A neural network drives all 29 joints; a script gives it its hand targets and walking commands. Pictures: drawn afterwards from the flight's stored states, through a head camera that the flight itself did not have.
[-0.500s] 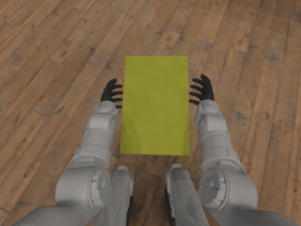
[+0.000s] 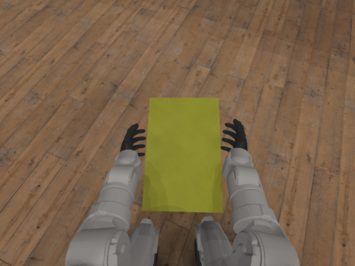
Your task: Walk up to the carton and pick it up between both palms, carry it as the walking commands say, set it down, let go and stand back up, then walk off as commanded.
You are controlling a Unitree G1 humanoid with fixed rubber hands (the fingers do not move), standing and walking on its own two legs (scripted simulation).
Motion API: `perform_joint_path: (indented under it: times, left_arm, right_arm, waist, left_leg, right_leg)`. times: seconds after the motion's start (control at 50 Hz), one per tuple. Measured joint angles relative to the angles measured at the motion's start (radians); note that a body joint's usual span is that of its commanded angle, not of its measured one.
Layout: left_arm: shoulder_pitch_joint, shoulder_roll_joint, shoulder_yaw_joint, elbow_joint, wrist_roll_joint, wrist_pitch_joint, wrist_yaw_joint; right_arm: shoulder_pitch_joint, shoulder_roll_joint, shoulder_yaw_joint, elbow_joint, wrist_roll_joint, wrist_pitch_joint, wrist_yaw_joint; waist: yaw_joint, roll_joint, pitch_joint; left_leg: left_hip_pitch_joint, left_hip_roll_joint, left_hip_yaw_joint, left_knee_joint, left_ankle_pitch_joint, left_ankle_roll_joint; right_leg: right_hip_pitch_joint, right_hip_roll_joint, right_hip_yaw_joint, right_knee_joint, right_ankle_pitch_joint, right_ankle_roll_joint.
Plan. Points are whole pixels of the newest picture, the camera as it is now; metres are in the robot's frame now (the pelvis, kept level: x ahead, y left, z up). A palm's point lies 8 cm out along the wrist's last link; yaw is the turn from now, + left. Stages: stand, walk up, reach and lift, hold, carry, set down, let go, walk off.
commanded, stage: reach and lift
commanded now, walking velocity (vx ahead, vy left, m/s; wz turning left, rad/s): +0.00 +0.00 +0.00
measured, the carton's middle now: (183, 156) +0.39 -0.02 -0.14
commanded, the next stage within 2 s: none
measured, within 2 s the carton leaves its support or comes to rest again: neither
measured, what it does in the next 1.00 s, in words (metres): rises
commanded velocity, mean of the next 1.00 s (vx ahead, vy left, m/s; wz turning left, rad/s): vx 0.00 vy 0.00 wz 0.00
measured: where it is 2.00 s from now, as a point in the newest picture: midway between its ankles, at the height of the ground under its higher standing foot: outside the picture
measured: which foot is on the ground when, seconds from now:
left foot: down 0.00-1.00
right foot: down 0.00-1.00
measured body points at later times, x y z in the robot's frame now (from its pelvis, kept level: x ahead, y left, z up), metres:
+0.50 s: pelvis +0.00 +0.01 +0.06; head +0.08 +0.00 +0.50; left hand +0.36 +0.12 +0.02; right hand +0.36 -0.15 +0.03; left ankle +0.05 +0.13 -0.62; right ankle +0.06 -0.12 -0.62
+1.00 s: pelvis +0.02 +0.01 +0.10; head +0.03 +0.01 +0.55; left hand +0.35 +0.12 +0.09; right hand +0.35 -0.15 +0.10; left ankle +0.05 +0.13 -0.62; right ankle +0.06 -0.12 -0.62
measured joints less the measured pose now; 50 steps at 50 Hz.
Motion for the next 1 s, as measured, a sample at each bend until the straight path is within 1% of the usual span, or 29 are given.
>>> perform_joint_path:
  times: [0.12,0.24,0.38,0.42,0.5,0.54,0.58,0.76,0.92,1.0]
  left_arm:
    - [0.0,-0.007,0.017,0.004,0.031,-0.005,-0.017]
    - [0.006,-0.011,0.023,-0.01,0.038,0.01,-0.02]
    - [0.02,-0.027,0.037,-0.025,0.064,0.027,-0.03]
    - [0.029,-0.035,0.034,-0.034,0.066,0.035,-0.022]
    - [0.036,-0.048,0.05,-0.035,0.076,0.051,-0.016]
    - [0.039,-0.053,0.05,-0.036,0.083,0.056,-0.018]
    - [0.054,-0.055,0.039,-0.053,0.073,0.066,-0.012]
    - [0.099,-0.069,0.024,-0.083,0.088,0.094,-0.022]
    - [0.139,-0.073,0.007,-0.1,0.084,0.133,-0.025]
    - [0.148,-0.073,0.001,-0.109,0.081,0.161,-0.024]
  right_arm:
    - [0.005,0.01,-0.019,-0.009,-0.018,0.002,0.008]
    - [0.009,0.026,-0.032,-0.025,-0.037,0.014,0.006]
    - [0.028,0.039,-0.055,-0.042,-0.06,0.028,0.024]
    - [0.034,0.037,-0.053,-0.05,-0.058,0.04,0.026]
    - [0.026,0.035,-0.077,-0.029,-0.087,0.049,0.05]
    - [0.03,0.031,-0.075,-0.034,-0.087,0.061,0.054]
    - [0.04,0.031,-0.066,-0.043,-0.083,0.067,0.055]
    - [0.1,0.038,-0.046,-0.082,-0.08,0.096,0.063]
    - [0.138,0.034,-0.014,-0.102,-0.074,0.147,0.062]
    - [0.14,0.033,-0.011,-0.102,-0.077,0.175,0.066]
  waist:
    - [0.001,-0.004,0.027]
    - [-0.002,0.004,0.057]
    - [0.0,0.0,0.079]
    - [0.003,0.0,0.086]
    - [-0.005,0.004,0.101]
    - [-0.005,0.005,0.111]
    - [-0.009,0.009,0.114]
    - [-0.011,0.003,0.127]
    - [-0.009,0.002,0.144]
    - [-0.014,0.005,0.154]
  left_leg:
    - [0.082,0.003,-0.008,-0.078,0.035,0.0]
    - [0.158,0.005,-0.012,-0.151,0.069,0.004]
    - [0.255,0.007,-0.01,-0.236,0.103,0.01]
    - [0.286,0.008,-0.009,-0.258,0.11,0.012]
    - [0.349,0.006,-0.011,-0.303,0.123,0.016]
    - [0.381,0.006,-0.01,-0.326,0.131,0.018]
    - [0.41,0.007,-0.01,-0.349,0.137,0.02]
    - [0.562,0.009,-0.007,-0.456,0.162,0.025]
    - [0.695,0.011,-0.013,-0.539,0.184,0.026]
    - [0.757,0.011,-0.017,-0.573,0.193,0.026]
  right_leg:
    - [0.085,-0.001,-0.005,-0.081,0.035,-0.002]
    - [0.165,-0.003,-0.006,-0.16,0.071,-0.001]
    - [0.264,-0.006,0.0,-0.248,0.106,0.001]
    - [0.295,-0.007,0.001,-0.272,0.114,0.002]
    - [0.36,-0.011,0.001,-0.319,0.126,0.004]
    - [0.393,-0.013,0.003,-0.343,0.134,0.006]
    - [0.423,-0.014,0.004,-0.369,0.142,0.007]
    - [0.573,-0.019,0.01,-0.473,0.166,0.009]
    - [0.707,-0.023,0.007,-0.555,0.185,0.007]
    - [0.77,-0.025,0.003,-0.589,0.193,0.006]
